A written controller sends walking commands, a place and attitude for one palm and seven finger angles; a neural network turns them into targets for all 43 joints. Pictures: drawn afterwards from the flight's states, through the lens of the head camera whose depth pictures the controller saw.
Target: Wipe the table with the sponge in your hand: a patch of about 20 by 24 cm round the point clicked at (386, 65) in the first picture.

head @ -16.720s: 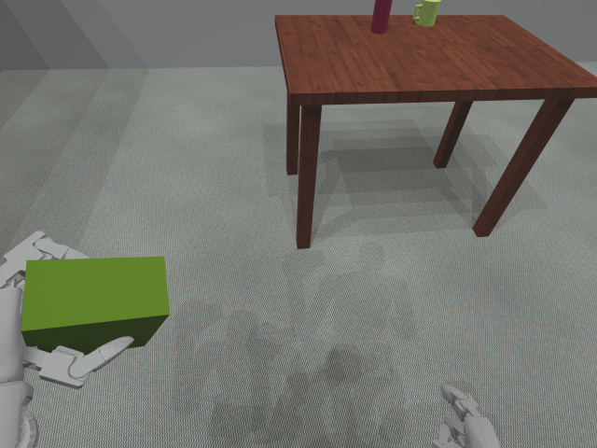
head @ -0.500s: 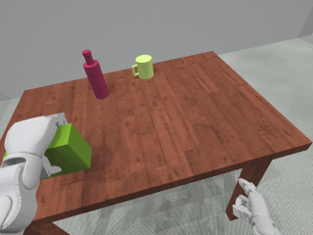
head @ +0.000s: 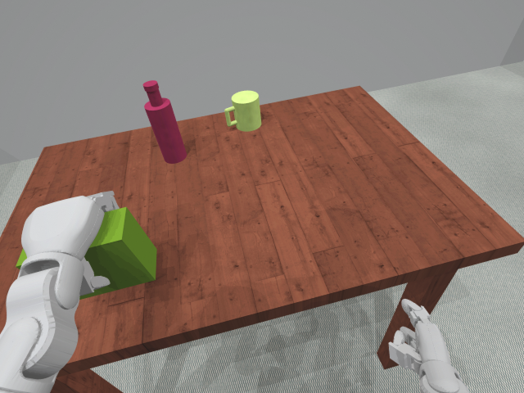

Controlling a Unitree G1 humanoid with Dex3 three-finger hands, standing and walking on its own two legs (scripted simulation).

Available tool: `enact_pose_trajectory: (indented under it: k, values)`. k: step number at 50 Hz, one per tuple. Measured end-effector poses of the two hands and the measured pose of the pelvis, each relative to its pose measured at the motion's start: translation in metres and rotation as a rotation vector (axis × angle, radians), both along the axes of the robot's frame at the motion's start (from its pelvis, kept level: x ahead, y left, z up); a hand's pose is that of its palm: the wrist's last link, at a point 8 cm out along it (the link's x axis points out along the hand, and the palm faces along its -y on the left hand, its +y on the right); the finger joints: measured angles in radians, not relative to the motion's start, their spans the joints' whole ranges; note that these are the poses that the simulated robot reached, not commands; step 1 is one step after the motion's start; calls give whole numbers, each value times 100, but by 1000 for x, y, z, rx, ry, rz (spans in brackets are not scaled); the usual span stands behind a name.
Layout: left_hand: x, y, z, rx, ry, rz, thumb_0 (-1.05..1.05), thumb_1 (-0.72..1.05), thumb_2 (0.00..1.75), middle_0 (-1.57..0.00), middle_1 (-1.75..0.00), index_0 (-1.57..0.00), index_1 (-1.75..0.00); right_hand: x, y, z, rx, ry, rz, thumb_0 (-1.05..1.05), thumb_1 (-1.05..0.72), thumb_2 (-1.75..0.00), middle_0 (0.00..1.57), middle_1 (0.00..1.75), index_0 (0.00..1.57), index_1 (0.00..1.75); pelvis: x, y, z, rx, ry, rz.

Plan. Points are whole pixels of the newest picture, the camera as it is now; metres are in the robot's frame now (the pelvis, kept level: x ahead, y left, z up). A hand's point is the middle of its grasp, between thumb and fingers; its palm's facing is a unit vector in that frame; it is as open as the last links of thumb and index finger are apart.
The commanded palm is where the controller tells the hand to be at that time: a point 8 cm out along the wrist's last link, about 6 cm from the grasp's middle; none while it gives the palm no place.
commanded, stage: move the sponge above the wiping area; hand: left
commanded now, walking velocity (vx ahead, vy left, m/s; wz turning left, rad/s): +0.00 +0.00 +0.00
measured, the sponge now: (101, 262) +0.24 +0.29 +0.10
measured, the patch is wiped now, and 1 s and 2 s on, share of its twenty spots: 0.00 0.00 0.00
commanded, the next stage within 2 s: lower the sponge onto the table in 1.70 s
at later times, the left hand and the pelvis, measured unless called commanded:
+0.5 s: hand (100, 247) +0.25 +0.29 +0.13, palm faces +0.06 -0.06 -1.00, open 10.1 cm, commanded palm +0.21 +0.28 +0.19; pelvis +0.01 +0.00 +0.00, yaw +0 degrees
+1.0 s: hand (103, 246) +0.26 +0.29 +0.12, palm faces +0.06 -0.05 -1.00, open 10.1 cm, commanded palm +0.22 +0.28 +0.18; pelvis +0.01 +0.00 +0.00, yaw +0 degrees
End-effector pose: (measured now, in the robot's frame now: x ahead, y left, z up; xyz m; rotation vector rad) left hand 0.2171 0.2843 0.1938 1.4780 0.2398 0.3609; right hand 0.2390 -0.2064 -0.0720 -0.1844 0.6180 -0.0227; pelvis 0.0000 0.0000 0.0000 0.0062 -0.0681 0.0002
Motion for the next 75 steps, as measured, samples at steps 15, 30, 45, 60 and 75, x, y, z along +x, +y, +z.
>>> enact_pose_trajectory:
  k: [15,30,45,60,75]
  values:
    - [5,2,-9,-2,18,-14,0,-49,102,-73,-133,-74,-133,1,-3,0,-9,-2,5,1,-90,-90,20,30,16,29,6,0,1,-5,6,1]
    - [10,4,-15,2,28,-6,0,-49,102,-73,-133,-74,-133,2,-4,1,-5,5,-1,1,-90,-90,20,30,18,30,11,0,2,-5,9,-2]
    - [20,-2,-27,3,49,-35,0,-49,102,-73,-133,-74,-133,2,-4,1,-13,6,-7,1,-90,-90,20,30,18,30,10,0,2,-6,7,3]
    - [22,-1,-31,-2,73,-21,0,-48,102,-73,-133,-74,-133,2,-5,1,-16,7,-3,1,-90,-90,20,30,19,31,11,0,2,-7,9,8]
    - [16,10,-23,-7,62,31,0,-48,102,-73,-133,-74,-133,3,-7,1,-6,10,0,1,-90,-90,20,30,19,31,13,0,2,-6,13,4]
